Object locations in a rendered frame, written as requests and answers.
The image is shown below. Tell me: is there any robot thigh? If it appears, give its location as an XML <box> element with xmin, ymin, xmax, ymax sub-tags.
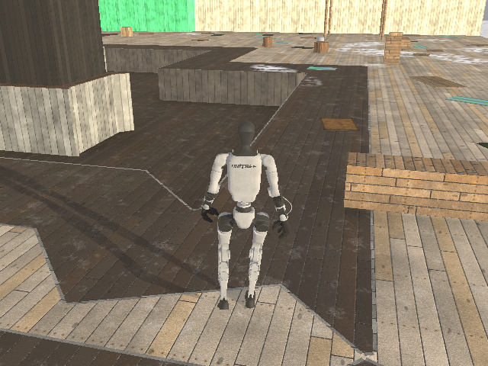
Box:
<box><xmin>217</xmin><ymin>212</ymin><xmax>233</xmax><ymax>262</ymax></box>
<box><xmin>249</xmin><ymin>212</ymin><xmax>270</xmax><ymax>262</ymax></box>

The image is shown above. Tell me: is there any left robot thigh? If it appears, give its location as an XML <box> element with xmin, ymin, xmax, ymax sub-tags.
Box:
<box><xmin>217</xmin><ymin>212</ymin><xmax>233</xmax><ymax>262</ymax></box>

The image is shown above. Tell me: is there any right robot upper arm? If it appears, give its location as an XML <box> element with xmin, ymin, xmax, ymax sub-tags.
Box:
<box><xmin>261</xmin><ymin>154</ymin><xmax>280</xmax><ymax>197</ymax></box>

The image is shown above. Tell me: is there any left robot upper arm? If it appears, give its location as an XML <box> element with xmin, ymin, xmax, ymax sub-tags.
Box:
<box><xmin>207</xmin><ymin>152</ymin><xmax>229</xmax><ymax>194</ymax></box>

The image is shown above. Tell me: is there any robot left forearm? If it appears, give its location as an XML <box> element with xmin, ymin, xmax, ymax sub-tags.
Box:
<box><xmin>202</xmin><ymin>182</ymin><xmax>216</xmax><ymax>210</ymax></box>

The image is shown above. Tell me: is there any right robot hand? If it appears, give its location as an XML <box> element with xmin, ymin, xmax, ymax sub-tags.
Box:
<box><xmin>272</xmin><ymin>219</ymin><xmax>290</xmax><ymax>239</ymax></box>

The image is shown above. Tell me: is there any left robot hand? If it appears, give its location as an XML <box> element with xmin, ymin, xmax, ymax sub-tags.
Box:
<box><xmin>201</xmin><ymin>207</ymin><xmax>219</xmax><ymax>223</ymax></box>

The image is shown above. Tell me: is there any right robot thigh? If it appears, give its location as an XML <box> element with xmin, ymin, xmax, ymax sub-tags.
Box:
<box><xmin>249</xmin><ymin>212</ymin><xmax>270</xmax><ymax>262</ymax></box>

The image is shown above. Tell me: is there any robot right forearm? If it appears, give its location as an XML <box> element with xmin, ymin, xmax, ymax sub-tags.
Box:
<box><xmin>272</xmin><ymin>186</ymin><xmax>288</xmax><ymax>221</ymax></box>

